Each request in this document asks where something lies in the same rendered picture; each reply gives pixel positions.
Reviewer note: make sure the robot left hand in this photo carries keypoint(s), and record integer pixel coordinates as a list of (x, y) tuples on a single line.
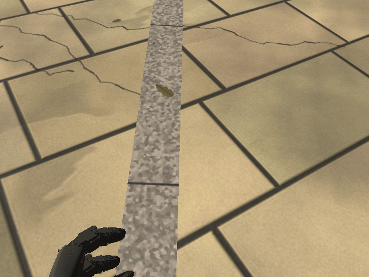
[(72, 260)]

